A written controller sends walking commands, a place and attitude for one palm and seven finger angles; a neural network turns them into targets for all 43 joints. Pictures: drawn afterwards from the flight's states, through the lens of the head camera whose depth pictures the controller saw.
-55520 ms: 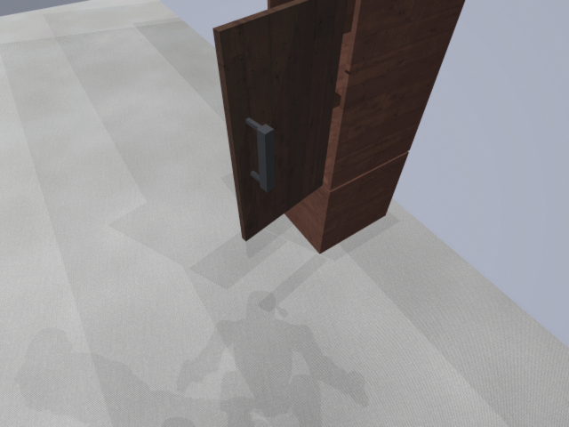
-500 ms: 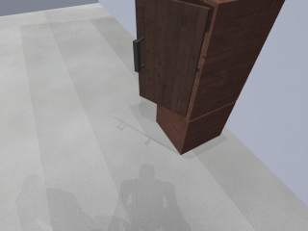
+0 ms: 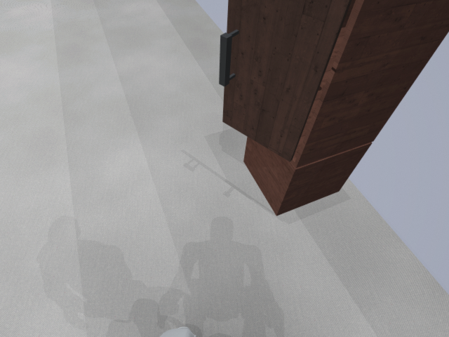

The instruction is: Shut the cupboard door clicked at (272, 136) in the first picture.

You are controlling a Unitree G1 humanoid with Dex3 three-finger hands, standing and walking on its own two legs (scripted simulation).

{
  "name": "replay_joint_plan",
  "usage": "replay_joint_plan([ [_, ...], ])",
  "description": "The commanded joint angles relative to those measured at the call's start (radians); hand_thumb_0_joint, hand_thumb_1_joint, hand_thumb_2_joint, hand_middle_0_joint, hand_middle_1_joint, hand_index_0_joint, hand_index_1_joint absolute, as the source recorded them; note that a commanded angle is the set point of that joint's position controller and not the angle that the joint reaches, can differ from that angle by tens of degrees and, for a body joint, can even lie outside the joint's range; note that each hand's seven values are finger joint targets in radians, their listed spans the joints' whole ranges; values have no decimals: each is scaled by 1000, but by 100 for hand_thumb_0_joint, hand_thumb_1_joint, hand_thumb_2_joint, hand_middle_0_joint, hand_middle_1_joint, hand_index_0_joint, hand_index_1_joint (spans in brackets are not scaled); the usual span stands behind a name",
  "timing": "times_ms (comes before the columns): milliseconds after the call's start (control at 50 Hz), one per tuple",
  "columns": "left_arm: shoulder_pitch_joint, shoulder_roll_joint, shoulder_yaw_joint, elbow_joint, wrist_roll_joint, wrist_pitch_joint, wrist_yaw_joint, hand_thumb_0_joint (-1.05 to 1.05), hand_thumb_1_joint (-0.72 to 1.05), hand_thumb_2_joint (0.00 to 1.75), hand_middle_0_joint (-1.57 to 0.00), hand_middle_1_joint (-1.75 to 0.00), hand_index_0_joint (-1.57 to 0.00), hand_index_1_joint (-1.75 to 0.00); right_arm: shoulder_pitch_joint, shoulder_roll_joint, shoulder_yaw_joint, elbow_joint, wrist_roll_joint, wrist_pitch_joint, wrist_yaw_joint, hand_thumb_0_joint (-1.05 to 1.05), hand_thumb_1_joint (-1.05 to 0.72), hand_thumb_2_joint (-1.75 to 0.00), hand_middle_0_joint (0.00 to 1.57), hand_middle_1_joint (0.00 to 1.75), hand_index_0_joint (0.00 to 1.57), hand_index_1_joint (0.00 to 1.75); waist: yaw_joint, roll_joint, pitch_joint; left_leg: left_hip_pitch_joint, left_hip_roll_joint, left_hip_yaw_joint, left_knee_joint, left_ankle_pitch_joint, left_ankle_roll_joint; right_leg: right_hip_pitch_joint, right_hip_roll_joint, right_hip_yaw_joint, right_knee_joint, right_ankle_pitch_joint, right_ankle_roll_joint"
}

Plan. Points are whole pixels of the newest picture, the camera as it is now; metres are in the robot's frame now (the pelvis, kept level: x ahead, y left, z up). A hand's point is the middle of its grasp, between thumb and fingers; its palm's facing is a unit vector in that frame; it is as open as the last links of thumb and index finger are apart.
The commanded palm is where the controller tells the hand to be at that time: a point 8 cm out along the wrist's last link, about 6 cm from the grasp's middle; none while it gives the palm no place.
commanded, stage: walk to a spot facing it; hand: left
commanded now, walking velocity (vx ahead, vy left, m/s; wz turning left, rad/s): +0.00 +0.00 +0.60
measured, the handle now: (229, 58) +0.91 +0.01 -0.01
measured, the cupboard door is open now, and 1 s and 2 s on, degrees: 27 27 27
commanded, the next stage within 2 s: none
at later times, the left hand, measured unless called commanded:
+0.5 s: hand out of the picture +0.07 +0.20 -0.14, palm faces +0.27 -0.91 -0.32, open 7.4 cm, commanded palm none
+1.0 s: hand out of the picture -0.11 +0.11 -0.18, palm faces +0.63 -0.73 -0.26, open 7.4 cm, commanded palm none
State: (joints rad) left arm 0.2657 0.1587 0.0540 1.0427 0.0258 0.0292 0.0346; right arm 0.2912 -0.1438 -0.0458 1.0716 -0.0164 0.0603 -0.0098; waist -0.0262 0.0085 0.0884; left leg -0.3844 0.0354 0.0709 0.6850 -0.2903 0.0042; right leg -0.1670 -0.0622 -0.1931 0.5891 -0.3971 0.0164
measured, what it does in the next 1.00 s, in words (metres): steps on the spot, turning left: right foot, then left foot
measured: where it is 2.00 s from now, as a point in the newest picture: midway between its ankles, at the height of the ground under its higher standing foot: (192, 334)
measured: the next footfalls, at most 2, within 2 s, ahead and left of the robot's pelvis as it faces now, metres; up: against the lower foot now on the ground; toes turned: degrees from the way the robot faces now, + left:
right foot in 0.50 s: +0.05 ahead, -0.16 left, +0.00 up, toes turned +17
left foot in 0.94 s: -0.01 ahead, +0.06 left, +0.00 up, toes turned +41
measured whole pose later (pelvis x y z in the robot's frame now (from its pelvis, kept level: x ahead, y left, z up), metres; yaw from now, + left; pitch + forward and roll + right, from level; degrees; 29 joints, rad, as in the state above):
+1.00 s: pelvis +0.02 -0.05 -0.01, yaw +37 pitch +0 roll +2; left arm 0.33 0.24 0.06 0.92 0.02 0.06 0.03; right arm 0.06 -0.23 -0.05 0.86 -0.01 0.04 0.02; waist 0.04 -0.06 0.14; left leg -0.32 -0.02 0.08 0.66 -0.33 0.03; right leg -0.32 -0.13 -0.16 0.98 -0.57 0.04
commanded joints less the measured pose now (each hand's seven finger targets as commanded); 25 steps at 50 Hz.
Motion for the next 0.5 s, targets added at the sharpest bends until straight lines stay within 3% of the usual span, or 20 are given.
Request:
replay_joint_plan([
  [0,21,167,50,-88,3,-7,10,0,90,90,-20,-30,-20,-30,51,-131,-27,-92,-5,-33,8,0,-90,-90,20,30,20,30,-7,34,-50,94,95,-126,-121,344,25,-104,-195,31,54,294,-64],
  [20,56,125,46,-103,-9,-2,9,0,90,90,-20,-30,-20,-30,84,-197,-34,-94,-15,-39,0,0,-90,-90,20,30,20,30,-9,247,-69,160,213,-368,-235,598,106,-198,-60,-7,230,37,8],
  [40,5,120,38,-126,-10,5,13,0,90,90,-20,-30,-20,-30,141,-237,-45,-75,-19,-38,-14,0,-90,-90,20,30,20,30,-50,347,-112,241,290,-565,-351,586,168,-304,25,77,446,-273,19],
  [60,-46,135,37,-138,-2,15,15,0,90,90,-20,-30,-20,-30,154,-249,-47,-62,-17,-37,-21,0,-90,-90,20,30,20,30,-49,292,-114,231,298,-591,-387,421,147,-347,0,180,544,-230,2],
  [80,-66,138,43,-147,0,15,9,0,90,90,-20,-30,-20,-30,132,-247,-49,-80,-15,-38,-23,0,-90,-90,20,30,20,30,-43,209,-112,190,287,-570,-415,264,124,-377,-15,208,578,-155,3],
  [100,-62,135,47,-150,1,10,2,0,90,90,-20,-30,-20,-30,78,-241,-47,-106,-16,-40,-25,0,-90,-90,20,30,20,30,-20,147,-124,178,260,-534,-411,149,127,-383,-17,221,589,-86,12],
  [120,-62,136,49,-149,3,5,-5,0,90,90,-20,-30,-20,-30,31,-236,-43,-125,-16,-44,-26,0,-90,-90,20,30,20,30,-4,116,-127,171,220,-481,-409,105,127,-383,-15,225,592,-19,21],
  [160,-62,138,48,-155,4,-3,-13,0,90,90,-20,-30,-20,-30,2,-231,-42,-144,-14,-52,-27,0,-90,-90,20,30,20,30,8,60,-153,184,176,-441,-405,128,129,-378,-7,224,560,40,33],
  [240,-80,138,43,-185,3,3,-14,0,90,90,-20,-30,-20,-30,-11,-246,-52,-160,-14,-47,-21,0,-90,-90,20,30,20,30,1,91,-175,220,157,-439,-401,152,147,-361,12,216,435,19,48],
  [340,-106,150,35,-225,-2,8,-11,0,90,90,-20,-30,-20,-30,-30,-275,-69,-183,-19,-29,-10,0,-90,-90,20,30,20,30,-9,151,-165,186,138,-502,-388,136,156,-270,51,210,235,-37,43],
  [380,-70,158,35,-225,-5,8,-10,0,90,90,-20,-30,-20,-30,-53,-283,-75,-202,-20,-23,-6,0,-90,-90,20,30,20,30,4,172,-178,147,109,-503,-375,155,136,-171,81,196,108,-29,33],
  [400,-26,167,38,-217,-8,8,-9,0,90,90,-20,-30,-20,-30,-81,-284,-78,-213,-18,-20,-4,0,-90,-90,20,30,20,30,25,191,-180,107,85,-490,-364,140,119,-102,90,186,29,-3,27],
  [420,27,184,44,-205,-9,7,-7,0,90,90,-20,-30,-20,-30,-112,-275,-80,-227,-13,-15,-2,0,-90,-90,20,30,20,30,50,169,-182,22,48,-465,-351,64,87,12,96,166,-72,61,19],
  [440,76,215,54,-197,-5,3,-4,0,90,90,-20,-30,-20,-30,-131,-247,-79,-237,-5,-11,2,0,-90,-90,20,30,20,30,74,91,-177,-92,-9,-418,-286,-40,41,129,45,206,-216,87,-4],
  [460,82,309,70,-213,13,-10,3,0,90,90,-20,-30,-20,-30,-114,-189,-75,-248,6,-10,8,0,-90,-90,20,30,20,30,80,-168,-166,-258,-128,-269,-21,-177,-32,201,-203,499,-387,-73,-90],
  [480,-21,327,61,-238,15,-7,9,0,90,90,-20,-30,-20,-30,-123,-188,-78,-256,-5,-15,9,0,-90,-90,20,30,20,30,58,-265,-72,-305,-156,-157,287,-265,-55,24,-414,656,-426,-49,-175],
])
